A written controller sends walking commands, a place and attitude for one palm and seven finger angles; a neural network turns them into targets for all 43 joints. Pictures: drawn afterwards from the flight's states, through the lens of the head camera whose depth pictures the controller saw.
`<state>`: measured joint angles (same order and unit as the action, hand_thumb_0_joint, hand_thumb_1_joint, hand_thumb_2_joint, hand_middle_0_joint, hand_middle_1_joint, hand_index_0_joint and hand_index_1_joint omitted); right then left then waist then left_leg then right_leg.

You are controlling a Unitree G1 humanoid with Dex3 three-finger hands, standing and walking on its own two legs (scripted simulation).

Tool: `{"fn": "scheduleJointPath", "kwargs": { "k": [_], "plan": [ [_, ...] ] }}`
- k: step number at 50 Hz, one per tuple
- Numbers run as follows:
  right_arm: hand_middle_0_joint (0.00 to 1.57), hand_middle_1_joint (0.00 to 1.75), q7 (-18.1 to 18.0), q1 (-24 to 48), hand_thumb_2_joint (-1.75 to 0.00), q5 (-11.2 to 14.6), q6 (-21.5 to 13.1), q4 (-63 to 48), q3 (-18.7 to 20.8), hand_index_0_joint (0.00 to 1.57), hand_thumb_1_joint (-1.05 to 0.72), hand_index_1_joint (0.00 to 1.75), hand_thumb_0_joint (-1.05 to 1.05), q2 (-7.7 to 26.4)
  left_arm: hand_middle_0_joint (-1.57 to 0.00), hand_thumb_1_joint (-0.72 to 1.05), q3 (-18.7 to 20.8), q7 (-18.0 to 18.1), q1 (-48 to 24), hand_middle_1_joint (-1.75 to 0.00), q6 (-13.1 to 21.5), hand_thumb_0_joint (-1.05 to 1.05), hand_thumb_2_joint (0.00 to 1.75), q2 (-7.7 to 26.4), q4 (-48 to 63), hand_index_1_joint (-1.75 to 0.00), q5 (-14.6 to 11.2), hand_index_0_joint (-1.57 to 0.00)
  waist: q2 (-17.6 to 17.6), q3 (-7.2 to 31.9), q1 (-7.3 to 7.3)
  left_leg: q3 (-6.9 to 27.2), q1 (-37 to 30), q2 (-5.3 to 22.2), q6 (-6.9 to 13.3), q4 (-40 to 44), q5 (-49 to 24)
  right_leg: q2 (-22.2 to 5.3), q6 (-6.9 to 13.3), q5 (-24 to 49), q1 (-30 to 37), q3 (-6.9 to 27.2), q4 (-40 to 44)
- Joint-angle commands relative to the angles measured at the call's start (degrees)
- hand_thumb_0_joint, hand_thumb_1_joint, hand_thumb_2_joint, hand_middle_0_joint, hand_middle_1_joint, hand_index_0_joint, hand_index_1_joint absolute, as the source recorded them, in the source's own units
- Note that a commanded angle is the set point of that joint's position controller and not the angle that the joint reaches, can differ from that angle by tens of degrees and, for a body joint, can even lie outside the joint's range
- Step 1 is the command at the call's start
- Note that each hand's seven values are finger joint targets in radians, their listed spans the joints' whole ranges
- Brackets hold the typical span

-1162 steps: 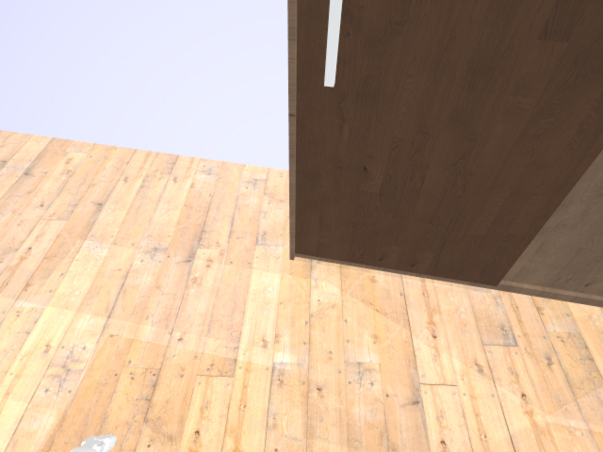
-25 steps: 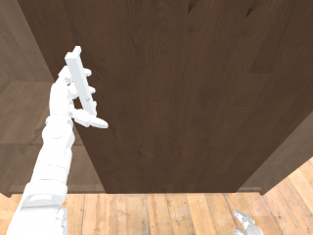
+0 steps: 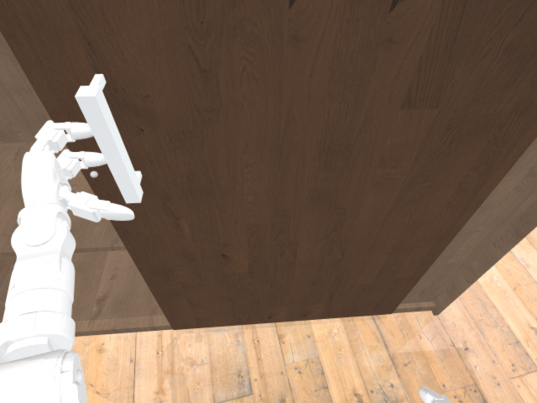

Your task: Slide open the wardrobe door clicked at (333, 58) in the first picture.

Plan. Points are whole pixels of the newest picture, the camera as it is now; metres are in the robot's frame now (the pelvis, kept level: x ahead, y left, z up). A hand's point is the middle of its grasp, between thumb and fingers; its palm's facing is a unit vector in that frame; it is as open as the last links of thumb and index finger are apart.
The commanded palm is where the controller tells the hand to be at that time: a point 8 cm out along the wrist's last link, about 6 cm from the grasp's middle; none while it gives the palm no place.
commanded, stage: slip the hand off the handle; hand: left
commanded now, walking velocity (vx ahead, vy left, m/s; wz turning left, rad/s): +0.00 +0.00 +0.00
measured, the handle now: (118, 144) +0.44 +0.24 +0.16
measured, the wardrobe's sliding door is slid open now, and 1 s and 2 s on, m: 0.59 0.59 0.59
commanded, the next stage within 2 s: draw the hand back to the body in 0.64 s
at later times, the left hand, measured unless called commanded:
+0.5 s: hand (51, 230) +0.31 +0.29 +0.13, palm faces +0.31 -0.94 -0.11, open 14.7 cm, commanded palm +0.25 +0.32 +0.14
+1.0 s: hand (31, 256) +0.25 +0.27 +0.15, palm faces +0.11 -0.99 -0.04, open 14.7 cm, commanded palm +0.21 +0.32 +0.15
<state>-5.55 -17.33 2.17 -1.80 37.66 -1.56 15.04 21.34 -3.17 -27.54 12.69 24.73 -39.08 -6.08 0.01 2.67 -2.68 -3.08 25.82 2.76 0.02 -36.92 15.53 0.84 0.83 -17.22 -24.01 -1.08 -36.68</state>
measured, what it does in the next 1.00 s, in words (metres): stands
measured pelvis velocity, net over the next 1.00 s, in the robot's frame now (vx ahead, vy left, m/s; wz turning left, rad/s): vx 0.02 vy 0.00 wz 0.04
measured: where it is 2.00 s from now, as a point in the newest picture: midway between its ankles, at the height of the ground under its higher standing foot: outside the picture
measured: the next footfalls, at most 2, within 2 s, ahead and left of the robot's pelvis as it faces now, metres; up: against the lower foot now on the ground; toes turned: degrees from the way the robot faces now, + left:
none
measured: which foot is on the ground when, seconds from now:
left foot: down 0.00-1.00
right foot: down 0.00-1.00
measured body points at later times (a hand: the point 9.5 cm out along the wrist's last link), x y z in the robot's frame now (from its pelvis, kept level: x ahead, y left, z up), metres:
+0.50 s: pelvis +0.03 +0.02 +0.00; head +0.03 +0.02 +0.45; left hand +0.28 +0.34 +0.14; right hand +0.22 -0.19 -0.07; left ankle +0.03 +0.12 -0.72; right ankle +0.02 -0.11 -0.72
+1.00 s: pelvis +0.02 +0.00 +0.01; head -0.01 -0.01 +0.46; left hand +0.24 +0.33 +0.16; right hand +0.20 -0.22 -0.06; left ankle +0.03 +0.12 -0.72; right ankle +0.02 -0.11 -0.72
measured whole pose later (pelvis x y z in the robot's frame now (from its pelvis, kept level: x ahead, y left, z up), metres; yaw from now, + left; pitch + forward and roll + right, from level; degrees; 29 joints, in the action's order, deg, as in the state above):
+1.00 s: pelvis +0.02 +0.00 +0.01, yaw +2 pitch -1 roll -1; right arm -6.4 -14.8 3.6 -12.8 35.0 -3.9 14.5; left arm 23.3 -21.6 6.1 -2.9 23.5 -1.7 -22.7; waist 2.2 3.8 1.9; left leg -1.0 16.7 1.8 0.0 -34.6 16.6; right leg 0.1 0.6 -18.1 -13.2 -3.1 -32.6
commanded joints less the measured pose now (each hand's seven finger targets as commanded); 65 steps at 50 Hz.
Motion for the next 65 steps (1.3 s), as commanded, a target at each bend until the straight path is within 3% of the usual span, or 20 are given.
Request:
{"fn": "scheduleJointPath", "kwargs": {
  "k": [1, 6, 11, 16, 18, 21, 26, 33, 34, 38, 39, 43, 44, 50, 53, 58, 61, 63, 64, 65],
  "plan": [
    [0.2, 0.3, 0.1, 2.9, -0.9, 0.0, -3.6, -8.8, 3.6, 0.2, -0.9, 0.3, 0.0, 7.9, -0.25, -0.55, 8.7, -0.5, -12.5, -1.15, 5.3, 0.0, 0.2, 19.1, 16.5, -1.15, -2.1, -0.25, 1.9, 16.6, 4.21, 0.3, -5.0, -2.8, 2.6, 3.7, -4.1, -0.5, -0.5, 6.5, 7.4, 2.2, 6.4],
    [0.2, 0.3, 0.2, 3.1, -0.9, 0.3, -5.8, -8.4, 4.1, 0.2, -0.9, 0.3, 0.0, 8.2, -0.25, -0.55, 0.7, -4.6, -11.1, -1.15, 6.3, 0.0, 0.2, 10.5, 25.7, -1.15, -4.6, -0.25, 5.0, 15.2, 1.59, 2.3, -10.8, -2.2, 2.6, 3.2, -4.6, 0.9, 0.0, 6.0, 1.3, 0.2, 6.1],
    [0.2, 0.3, -0.3, 4.5, -0.9, 0.4, -7.6, -7.9, 3.7, 0.2, -0.9, 0.3, 0.0, 8.3, -0.25, -0.55, 0.2, -4.1, -6.8, -1.15, 3.5, 0.0, 0.2, 9.3, 30.0, -1.15, -5.4, -0.25, 4.7, 13.1, 2.25, 4.2, -11.2, -2.1, 2.2, 4.2, -3.5, 0.7, 0.2, 4.6, 0.4, -0.9, 5.9],
    [0.2, 0.3, 0.5, 6.2, -0.9, -0.3, -9.1, -9.2, 3.3, 0.2, -0.9, 0.3, 0.0, 7.2, -0.25, -0.55, 2.4, -1.7, 4.8, -1.15, 2.5, 0.0, 0.2, 9.2, 39.3, -1.15, -4.9, -0.25, 6.5, 16.5, 5.2, 4.8, -14.0, -1.8, 1.3, 3.9, -12.3, 0.7, 0.8, 10.7, 4.0, -2.0, 3.7],
    [0.2, 0.3, 0.6, 6.2, -0.9, -0.4, -9.0, -9.2, 3.1, 0.2, -0.9, 0.3, 0.0, 7.3, -0.25, -0.55, 3.9, -1.5, 8.7, -1.15, 1.4, 0.0, 0.2, 9.8, 39.5, -1.15, -5.2, -0.25, 3.0, 14.3, 5.35, 4.8, -12.4, -1.5, 1.2, 3.7, -14.2, 0.9, 0.6, 12.7, 4.9, -2.3, 3.6],
    [0.2, 0.3, 1.1, 7.8, -0.9, -0.2, -9.5, -10.7, 2.7, 0.2, -0.9, 0.3, 0.0, 6.2, -0.25, -0.55, 1.4, -1.5, 12.9, -1.15, -0.1, 0.0, 0.2, 5.7, 46.5, -1.15, -5.6, -0.25, 5.9, 14.4, 5.82, 4.5, -14.1, -1.4, 0.6, 3.9, -17.3, 0.8, 0.6, 14.4, 5.3, -2.6, 3.1],
    [0.2, 0.3, 1.2, 8.3, -0.9, -0.3, -9.3, -11.3, 2.4, 0.2, -0.9, 0.3, 0.0, 5.7, -0.25, -0.55, 0.9, -1.9, 21.4, -1.15, -3.4, 0.0, 0.2, 3.8, 51.9, -1.15, -6.2, -0.25, 4.0, 11.8, 5.72, 4.3, -13.7, -1.5, 0.3, 4.0, -17.5, 1.0, 0.5, 15.3, 5.5, -3.0, 3.6],
    [0.2, 0.3, -0.5, 9.5, -0.9, -0.5, -9.7, -9.7, 1.7, 0.2, -0.9, 0.3, 0.0, 5.9, -0.25, -0.55, 0.5, -2.0, 16.8, -1.15, -4.3, 0.0, 0.2, 4.6, 54.0, -1.15, -6.4, -0.25, 2.4, 6.7, 3.59, 4.9, -11.7, -2.0, 0.9, 4.3, -8.0, 0.8, 0.2, 8.2, 2.4, -2.3, 5.6],
    [0.2, 0.3, -0.7, 10.0, -0.9, -0.4, -10.0, -9.7, 1.5, 0.2, -0.9, 0.3, 0.0, 5.6, -0.25, -0.55, -0.6, -2.2, 13.9, -1.15, -3.8, 0.0, 0.2, 3.9, 54.8, -1.15, -6.2, -0.25, 4.8, 7.4, 3.44, 4.9, -12.3, -2.3, 0.9, 4.4, -7.6, 0.5, 0.4, 7.7, 2.1, -2.2, 5.6],
    [0.2, 0.3, -1.0, 9.8, -0.9, -0.5, -11.0, -9.0, 1.6, 0.2, -0.9, 0.3, 0.0, 5.8, -0.25, -0.55, 1.0, -3.0, 17.0, -1.15, -2.6, 0.0, 0.2, 5.7, 52.7, -1.15, -6.3, -0.25, 5.1, 10.4, 4.76, 4.9, -12.4, -2.5, 0.9, 4.1, -8.0, 0.4, 0.6, 8.0, 4.2, -1.9, 5.5],
    [0.2, 0.3, -1.6, 9.9, -0.9, 0.5, -11.4, -9.1, 0.9, 0.2, -0.9, 0.3, 0.0, 7.1, -0.25, -0.55, -2.1, -10.0, 17.1, -1.15, -5.5, 0.0, 0.2, 3.9, 48.7, -1.15, -11.6, -0.25, 4.9, 12.9, 2.79, 4.7, -14.4, -2.2, 1.2, 5.2, -7.4, -0.2, 0.8, 9.7, 7.8, -1.5, 6.6],
    [0.2, 0.3, -3.2, 11.8, -0.9, 1.5, -13.0, -11.2, 0.2, 0.2, -0.9, 0.3, 0.0, 6.9, -0.25, -0.55, 8.1, -20.1, 17.1, -1.15, -11.0, 0.0, 0.2, 14.9, 48.2, -1.15, -16.2, -0.25, 4.8, 11.8, 6.21, 4.8, -14.1, -2.6, 1.8, 6.2, -10.4, -0.3, 0.6, 14.3, 12.2, -0.9, 8.4],
    [0.2, 0.3, -2.9, 12.0, -0.9, 1.5, -13.4, -11.9, -0.1, 0.2, -0.9, 0.3, 0.0, 6.1, -0.25, -0.55, 8.2, -20.1, 18.5, -1.15, -11.4, 0.0, 0.2, 13.4, 48.7, -1.15, -16.9, -0.25, 4.5, 10.0, 6.64, 4.7, -13.5, -2.8, 1.8, 6.7, -10.9, -0.4, 0.5, 14.7, 11.9, -1.3, 8.5],
    [0.2, 0.3, -0.3, 11.0, -0.9, 1.8, -15.3, -13.6, 0.9, 0.2, -0.9, 0.3, 0.0, 6.2, -0.25, -0.55, 8.3, -17.6, 30.0, -1.15, -12.4, 0.0, 0.2, 7.8, 50.7, -1.15, -18.7, -0.25, 2.3, 6.8, 7.21, 3.7, -12.7, -2.6, 1.4, 7.2, -8.7, -0.4, -0.2, 11.5, 9.8, -1.3, 9.5],
    [0.2, 0.3, -0.6, 10.8, -0.9, 2.1, -15.4, -13.1, 1.2, 0.2, -0.9, 0.3, 0.0, 7.0, -0.25, -0.55, 7.1, -17.4, 28.3, -1.15, -13.5, 0.0, 0.2, 7.9, 51.2, -1.15, -17.9, -0.25, 1.4, 3.2, 5.96, 3.4, -11.8, -2.4, 1.7, 7.2, -4.5, -0.4, -0.7, 5.9, 7.2, -0.3, 11.4],
    [0.2, 0.3, -1.8, 11.2, -0.9, 1.8, -16.9, -12.2, 1.3, 0.2, -0.9, 0.3, 0.0, 7.1, -0.25, -0.55, 8.8, -16.8, 24.5, -1.15, -11.5, 0.0, 0.2, 11.5, 57.8, -1.15, -17.1, -0.25, 3.3, 4.1, 5.74, 3.9, -13.5, -2.6, 2.1, 7.3, -3.0, -0.5, -0.6, 2.0, 7.3, 0.7, 12.7],
    [0.2, 0.3, -2.1, 11.3, -0.9, 1.7, -18.4, -11.7, 1.0, 0.2, -0.9, 0.3, 0.0, 6.6, -0.25, -0.44, 7.6, -16.9, 25.4, -1.09, -10.1, 0.0, 0.25, 9.9, 59.7, -1.09, -17.1, -0.25, 6.7, 4.3, 5.82, 4.2, -14.8, -2.8, 1.9, 8.1, -2.8, -0.5, -0.3, 2.2, 7.6, 0.1, 12.7],
    [0.2, 0.3, -2.1, 11.2, -0.9, 1.6, -18.8, -10.6, 1.0, 0.2, -0.9, 0.3, 0.0, 7.0, -0.24, -0.37, 9.3, -17.0, 27.9, -1.04, -10.5, 0.0, 0.29, 10.9, 56.5, -1.04, -17.4, -0.24, 3.9, 2.9, 6.32, 4.4, -13.7, -2.6, 1.9, 8.1, -2.4, -0.4, -0.4, 1.6, 8.0, 0.3, 13.3],
    [0.2, 0.3, -1.7, 13.6, -0.9, -0.6, -17.7, -10.1, 1.3, 0.2, -0.9, 0.3, 0.0, 5.9, -0.24, -0.33, 8.9, -5.8, 24.6, -1.02, -7.6, 0.0, 0.31, 15.2, 62.0, -1.02, -7.4, -0.24, 3.6, -3.5, 7.35, 3.7, -11.5, -3.2, 1.7, 9.4, -0.4, -1.3, -0.4, -2.1, 5.5, 2.8, 18.7],
    [0.2, 0.3, -1.6, 13.7, -0.9, -0.8, -17.4, -10.0, 1.1, 0.2, -0.9, 0.3, 0.0, 5.4, -0.24, -0.3, 4.2, -1.5, 30.0, -1.0, -7.4, 0.0, 0.32, 7.1, 59.1, -1.0, -6.8, -0.24, 3.1, -6.0, 6.04, 3.4, -11.8, -3.0, 1.3, 9.8, 2.5, -2.3, -0.3, -6.1, 4.8, 2.0, 19.5]
  ]
}}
